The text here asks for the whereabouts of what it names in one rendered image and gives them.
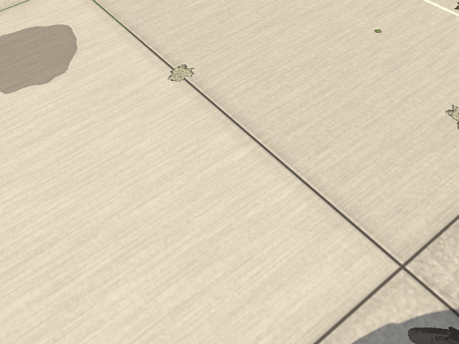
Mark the right robot hand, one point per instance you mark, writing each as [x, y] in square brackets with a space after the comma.
[434, 335]

